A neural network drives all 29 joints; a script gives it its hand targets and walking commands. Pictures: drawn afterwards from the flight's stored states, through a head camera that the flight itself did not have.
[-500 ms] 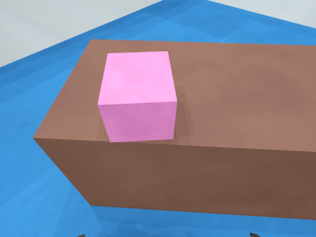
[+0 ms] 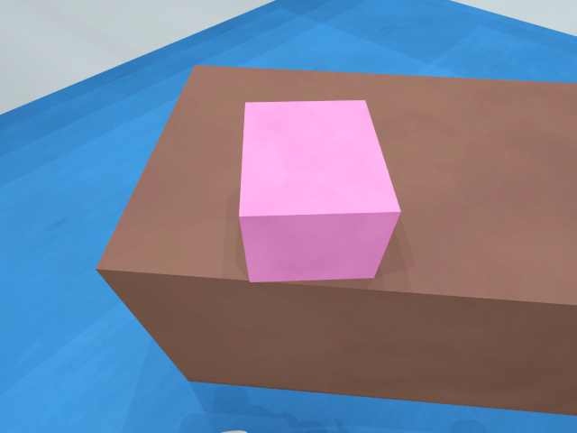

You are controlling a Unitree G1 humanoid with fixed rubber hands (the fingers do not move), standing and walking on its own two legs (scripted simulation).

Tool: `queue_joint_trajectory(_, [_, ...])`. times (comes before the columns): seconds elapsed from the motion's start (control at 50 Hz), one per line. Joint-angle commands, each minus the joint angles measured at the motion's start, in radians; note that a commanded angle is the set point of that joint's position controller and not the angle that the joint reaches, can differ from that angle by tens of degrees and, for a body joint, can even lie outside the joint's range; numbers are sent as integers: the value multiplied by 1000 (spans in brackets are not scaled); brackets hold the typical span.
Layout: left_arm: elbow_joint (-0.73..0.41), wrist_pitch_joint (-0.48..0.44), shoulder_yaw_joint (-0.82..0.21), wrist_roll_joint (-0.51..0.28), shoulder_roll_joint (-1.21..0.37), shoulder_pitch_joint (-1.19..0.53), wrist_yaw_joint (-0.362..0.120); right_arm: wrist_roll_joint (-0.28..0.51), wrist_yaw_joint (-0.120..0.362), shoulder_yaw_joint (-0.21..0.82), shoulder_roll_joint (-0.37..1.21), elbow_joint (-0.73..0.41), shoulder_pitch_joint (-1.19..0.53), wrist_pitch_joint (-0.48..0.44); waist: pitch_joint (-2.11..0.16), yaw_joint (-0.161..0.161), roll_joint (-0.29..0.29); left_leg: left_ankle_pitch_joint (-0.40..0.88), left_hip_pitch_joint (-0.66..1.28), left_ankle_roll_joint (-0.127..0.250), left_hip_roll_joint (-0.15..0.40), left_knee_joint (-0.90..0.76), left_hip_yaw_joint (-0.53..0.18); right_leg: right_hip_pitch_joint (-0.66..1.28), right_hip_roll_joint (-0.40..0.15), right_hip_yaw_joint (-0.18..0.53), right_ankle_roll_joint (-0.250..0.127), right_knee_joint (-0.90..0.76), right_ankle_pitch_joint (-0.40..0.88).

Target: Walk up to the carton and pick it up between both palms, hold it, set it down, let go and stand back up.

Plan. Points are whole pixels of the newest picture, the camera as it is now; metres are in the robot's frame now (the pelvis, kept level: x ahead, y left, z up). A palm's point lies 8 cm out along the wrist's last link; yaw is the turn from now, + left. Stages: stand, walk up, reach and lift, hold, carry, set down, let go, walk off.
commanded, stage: walk up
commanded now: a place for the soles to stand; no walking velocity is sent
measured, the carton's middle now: (308, 189) +0.47 -0.01 +0.05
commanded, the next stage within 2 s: reach and lift in 1.76 s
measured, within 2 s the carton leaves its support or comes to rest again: neither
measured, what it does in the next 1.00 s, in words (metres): steps on the spot: right foot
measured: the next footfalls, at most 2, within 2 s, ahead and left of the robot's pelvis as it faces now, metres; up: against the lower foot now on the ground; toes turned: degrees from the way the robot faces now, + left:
right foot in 0.08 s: +0.05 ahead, -0.12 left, +0.00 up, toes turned +0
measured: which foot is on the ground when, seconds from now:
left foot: down 0.00-1.00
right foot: up 0.00-0.06, down 0.08-1.00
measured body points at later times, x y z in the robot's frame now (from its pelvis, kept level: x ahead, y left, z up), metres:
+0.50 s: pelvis +0.02 +0.01 +0.01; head +0.03 +0.01 +0.46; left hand +0.08 +0.26 -0.13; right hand +0.09 -0.25 -0.13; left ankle +0.03 +0.12 -0.73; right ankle +0.01 -0.13 -0.73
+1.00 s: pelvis -0.01 -0.01 +0.01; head +0.01 -0.02 +0.46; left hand +0.05 +0.27 -0.13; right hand +0.04 -0.29 -0.13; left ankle +0.03 +0.12 -0.73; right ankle +0.01 -0.13 -0.73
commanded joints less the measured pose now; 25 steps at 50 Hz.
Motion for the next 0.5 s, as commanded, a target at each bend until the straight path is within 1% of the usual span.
queue_joint_trajectory(0.0, [-24, -17, 1, -6, 50, 77, 13, -1, -19, -27, -175, -37, 12, -3, -7, -1, 165, 331, 58, 134, 243, -238, -260, -30, -4, 3, -29, -87, 131])
queue_joint_trajectory(0.02, [-16, -26, -5, -5, 37, 100, 13, -2, -13, -21, -168, -38, -22, -5, -40, 26, 152, 434, 68, 119, 216, -180, -192, 40, -4, -13, -34, -183, 275])
queue_joint_trajectory(0.04, [-3, -32, -2, -6, 55, 106, 13, -2, -8, -20, -163, -45, -48, -10, -85, 32, 144, 528, 80, 106, 187, -128, -145, 109, -7, -18, -44, -228, 463])
queue_joint_trajectory(0.06, [-7, -34, 5, -3, 74, 75, 12, 6, -3, -16, -148, -49, -36, -15, -96, 21, 129, 494, 55, 85, 168, -112, -130, 147, -28, 30, -54, -247, 587])
queue_joint_trajectory(0.08, [-12, -30, 8, 1, 98, 47, 14, 14, 1, -12, -128, -53, -20, -18, -112, 4, 109, 366, 24, 73, 159, -132, -132, 181, -51, 65, -66, -253, 624])
queue_joint_trajectory(0.1, [-13, -23, 12, -6, 123, 4, 12, 24, 1, -4, -113, -48, -16, -14, -85, -12, 80, 184, 42, 61, 121, -171, -110, 114, -63, 92, -72, -254, 558])
queue_joint_trajectory(0.12, [-5, -18, 11, -24, 124, -34, 5, 31, -5, 6, -98, -32, -8, -8, -25, -23, 38, 118, 86, 56, 98, -194, -98, 25, -54, 85, -77, -268, 485])
queue_joint_trajectory(0.14, [3, -13, 5, -25, 106, -63, 1, 24, -8, 3, -112, -14, 0, -8, 10, -20, 18, 163, 91, 56, 114, -206, -124, 16, -37, 62, -69, -268, 472])
queue_joint_trajectory(0.16, [12, -12, -2, -23, 87, -63, 0, 20, -8, -6, -151, -7, 2, -13, 13, -15, 15, 234, 78, 64, 132, -210, -143, 44, -25, 46, -53, -265, 496])
queue_joint_trajectory(0.2, [25, -17, -9, -20, 82, -48, 1, 13, -6, -12, -168, 3, 9, -19, -48, -11, 25, 336, 121, 68, 129, -192, -120, 70, -33, 54, -51, -266, 557])
queue_joint_trajectory(0.22, [32, -18, -7, -21, 83, -55, 2, 15, -7, -12, -160, 2, 8, -22, -47, -16, 33, 354, 134, 67, 131, -194, -115, 71, -33, 54, -53, -259, 574])
queue_joint_trajectory(0.24, [38, -19, -7, -17, 86, -54, 1, 15, -7, -12, -156, -1, 6, -24, -85, -15, 28, 353, 154, 72, 135, -193, -122, 91, -32, 47, -52, -259, 572])
queue_joint_trajectory(0.26, [45, -19, -8, -15, 88, -66, 2, 15, -7, -10, -150, -3, -1, -25, -86, -17, 36, 346, 152, 71, 131, -200, -117, 93, -34, 43, -51, -264, 553])
queue_joint_trajectory(0.28, [49, -19, -10, -22, 88, -68, 2, 15, -7, -10, -151, 3, -12, -22, -77, -12, 28, 324, 154, 67, 124, -197, -106, 92, -34, 50, -52, -276, 553])
queue_joint_trajectory(0.3, [50, -21, -13, -22, 88, -68, 2, 13, -7, -9, -150, 1, -22, -20, -82, -10, 38, 296, 163, 68, 117, -196, -93, 84, -39, 56, -54, -287, 553])
queue_joint_trajectory(0.32, [63, -18, -12, -24, 95, -83, 2, 18, -8, -8, -137, 6, -14, -19, -58, -20, 13, 275, 148, 58, 117, -208, -96, 71, -38, 50, -55, -294, 531])
queue_joint_trajectory(0.34, [65, -17, -11, -23, 99, -91, 2, 16, -8, -6, -143, 11, -14, -18, -55, -12, 28, 259, 153, 60, 113, -213, -96, 72, -40, 53, -54, -300, 521])
queue_joint_trajectory(0.38, [77, -17, -17, -25, 103, -88, 2, 17, -8, -6, -147, 11, -29, -16, -37, -13, 43, 214, 152, 57, 109, -226, -95, 44, -40, 61, -56, -315, 488])
queue_joint_trajectory(0.42, [86, -18, -18, -27, 103, -106, 1, 18, -7, -7, -147, 28, -24, -15, -19, -17, 20, 178, 150, 59, 112, -236, -101, 34, -37, 65, -55, -329, 477])
queue_joint_trajectory(0.46, [97, -17, -17, -26, 111, -106, 1, 19, -6, -6, -152, 33, -16, -16, -15, -23, 11, 104, 137, 57, 115, -256, -111, 43, -33, 61, -52, -338, 434])
queue_joint_trajectory(0.48, [96, -20, -18, -23, 116, -99, 1, 18, -6, -4, -153, 41, -20, -16, -7, -19, 4, 95, 135, 57, 115, -250, -105, 40, -36, 69, -51, -346, 445])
